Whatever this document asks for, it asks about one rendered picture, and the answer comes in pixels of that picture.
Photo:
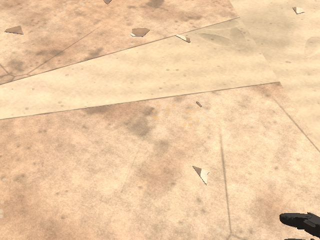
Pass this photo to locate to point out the right robot hand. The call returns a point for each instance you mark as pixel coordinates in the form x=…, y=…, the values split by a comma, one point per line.
x=308, y=222

